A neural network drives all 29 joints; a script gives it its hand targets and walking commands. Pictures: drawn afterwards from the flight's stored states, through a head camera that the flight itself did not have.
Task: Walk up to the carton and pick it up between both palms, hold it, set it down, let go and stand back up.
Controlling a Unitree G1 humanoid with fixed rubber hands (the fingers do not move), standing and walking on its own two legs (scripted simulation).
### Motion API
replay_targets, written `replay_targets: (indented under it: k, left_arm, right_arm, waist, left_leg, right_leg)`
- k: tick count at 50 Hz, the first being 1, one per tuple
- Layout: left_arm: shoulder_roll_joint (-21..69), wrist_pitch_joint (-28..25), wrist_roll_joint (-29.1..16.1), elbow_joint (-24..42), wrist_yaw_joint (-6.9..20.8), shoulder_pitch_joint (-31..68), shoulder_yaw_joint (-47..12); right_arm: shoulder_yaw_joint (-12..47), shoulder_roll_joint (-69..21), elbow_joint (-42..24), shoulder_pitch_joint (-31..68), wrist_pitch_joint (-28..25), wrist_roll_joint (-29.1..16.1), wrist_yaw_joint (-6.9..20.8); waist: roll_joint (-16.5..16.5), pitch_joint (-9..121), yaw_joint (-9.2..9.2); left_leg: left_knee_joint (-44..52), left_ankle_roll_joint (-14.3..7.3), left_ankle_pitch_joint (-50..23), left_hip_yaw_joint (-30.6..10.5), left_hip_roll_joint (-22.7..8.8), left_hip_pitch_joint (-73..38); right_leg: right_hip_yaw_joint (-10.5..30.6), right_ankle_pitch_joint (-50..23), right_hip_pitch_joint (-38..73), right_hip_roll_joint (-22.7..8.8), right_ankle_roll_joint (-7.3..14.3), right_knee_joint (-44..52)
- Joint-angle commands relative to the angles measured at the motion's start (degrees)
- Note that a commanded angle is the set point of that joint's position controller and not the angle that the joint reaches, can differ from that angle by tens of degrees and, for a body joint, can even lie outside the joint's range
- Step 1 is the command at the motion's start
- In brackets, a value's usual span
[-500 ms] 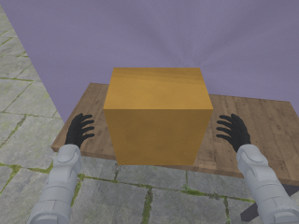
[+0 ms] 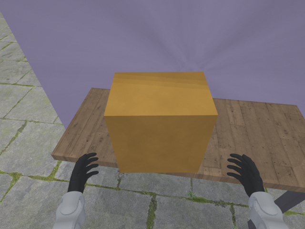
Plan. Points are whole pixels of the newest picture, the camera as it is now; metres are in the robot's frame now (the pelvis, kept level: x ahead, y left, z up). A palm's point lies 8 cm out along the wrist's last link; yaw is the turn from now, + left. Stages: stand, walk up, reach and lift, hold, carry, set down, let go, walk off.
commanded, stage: set down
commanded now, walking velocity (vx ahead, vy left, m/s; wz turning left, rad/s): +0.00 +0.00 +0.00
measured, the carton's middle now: (159, 125) +0.43 +0.02 +0.01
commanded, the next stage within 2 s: let go in 1.16 s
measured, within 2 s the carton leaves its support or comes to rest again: neither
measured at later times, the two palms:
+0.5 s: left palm (79, 200) +0.21 +0.24 -0.04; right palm (250, 205) +0.21 -0.22 -0.04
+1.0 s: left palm (80, 217) +0.18 +0.23 -0.07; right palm (249, 221) +0.17 -0.22 -0.07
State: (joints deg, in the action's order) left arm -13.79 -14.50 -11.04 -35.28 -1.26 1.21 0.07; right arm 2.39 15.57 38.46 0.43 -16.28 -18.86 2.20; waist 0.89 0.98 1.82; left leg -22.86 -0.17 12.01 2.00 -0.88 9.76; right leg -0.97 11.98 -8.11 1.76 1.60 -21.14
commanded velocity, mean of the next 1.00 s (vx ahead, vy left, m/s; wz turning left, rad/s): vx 0.00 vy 0.00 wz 0.00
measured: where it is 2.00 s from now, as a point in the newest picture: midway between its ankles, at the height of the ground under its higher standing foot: outside the picture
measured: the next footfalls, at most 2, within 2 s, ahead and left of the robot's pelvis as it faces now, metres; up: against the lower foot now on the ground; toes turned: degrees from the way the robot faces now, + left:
none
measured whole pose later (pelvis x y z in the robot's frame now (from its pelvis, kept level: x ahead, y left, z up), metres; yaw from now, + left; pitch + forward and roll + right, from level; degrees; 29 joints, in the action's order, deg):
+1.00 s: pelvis +0.01 +0.00 +0.00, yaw -1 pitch -4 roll +0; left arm -12.0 -0.7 -2.9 -31.6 -0.2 -11.0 0.3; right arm 0.2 10.2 40.6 -10.2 -13.3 -3.4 1.1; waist 0.8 -2.2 1.2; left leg -20.3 -0.1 12.4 2.3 -0.8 4.3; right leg 0.0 12.0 -2.9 1.9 1.5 -18.6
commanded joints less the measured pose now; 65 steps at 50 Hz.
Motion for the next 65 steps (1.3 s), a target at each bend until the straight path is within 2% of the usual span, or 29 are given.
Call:
replay_targets:
  k: [1, 9, 17, 30, 34, 46, 57, 65]
  left_arm:
    - [-6.6, -5.5, -0.5, 6.7, -0.8, 11.3, 1.5]
    - [-5.9, -6.2, -0.1, 1.7, -0.4, 8.9, 1.3]
    - [-6.5, -2.7, 0.5, 3.9, 0.2, 5.8, 1.9]
    - [-4.5, 5.7, 5.3, 9.1, 0.8, -2.1, 2.2]
    - [-4.3, 7.2, 5.8, 11.9, 0.3, -3.5, 2.0]
    - [-3.3, 11.8, 7.9, 10.9, 0.8, -7.9, 2.0]
    - [-3.2, 17.1, 10.1, 10.9, 0.5, -7.8, 1.9]
    - [-3.5, 18.9, 10.3, 10.7, -0.1, -6.9, 1.5]
  right_arm:
    - [-2.9, 6.5, -6.4, 10.1, -4.7, 0.9, 0.4]
    - [-1.8, 5.6, -0.1, 8.0, -6.9, 2.9, 0.4]
    - [-1.4, 4.4, -2.3, 5.1, -6.2, 4.8, -0.4]
    - [-2.3, 2.0, -5.0, -2.9, -1.6, 9.7, -1.3]
    - [-3.3, 1.5, -7.0, -4.1, -1.0, 11.6, -1.2]
    - [-4.0, 0.3, -4.7, -7.1, 0.8, 15.2, -1.3]
    - [-5.1, 0.1, -2.6, -6.6, 3.3, 18.0, -1.0]
    - [-5.9, -0.3, -2.7, -6.5, 4.0, 19.7, -0.5]
  waist:
    - [-1.5, 7.8, 0.14]
    - [-0.7, 7.6, -0.60]
    - [0.3, 7.3, -0.51]
    - [-2.3, 2.5, -0.12]
    - [-1.8, 2.7, -0.21]
    - [-0.8, 1.6, -0.66]
    - [-1.9, -0.6, -1.21]
    - [-0.8, -0.5, -1.57]
  left_leg:
    - [0.0, 1.2, -11.2, -2.2, 0.6, -6.2]
    - [-0.9, 1.2, -9.2, -1.8, 0.6, -4.7]
    - [-0.1, 1.1, -10.3, -1.1, 0.9, -5.0]
    - [1.9, 2.1, -14.2, -0.5, 0.8, -10.5]
    - [2.1, 1.9, -14.5, -0.2, 0.6, -10.9]
    - [2.3, 2.0, -17.2, 0.3, 0.5, -12.3]
    - [3.2, 1.7, -13.5, 0.9, 0.3, -12.1]
    - [2.9, 1.0, -10.5, 1.4, 0.2, -10.6]
  right_leg:
    - [3.2, -3.6, -4.5, -1.4, 0.2, 3.0]
    - [3.1, -3.5, -4.0, -1.8, 0.3, 1.5]
    - [2.7, -6.0, -1.6, -1.8, 0.0, 2.0]
    - [1.9, -6.3, -1.2, -1.3, 0.6, 5.5]
    - [1.6, -6.4, -1.3, -1.1, 0.4, 5.6]
    - [1.1, -9.9, -0.4, -0.8, -0.1, 6.2]
    - [0.4, -6.4, -1.4, -0.9, -0.1, 6.6]
    - [0.5, -5.9, -2.0, -1.2, -0.3, 5.7]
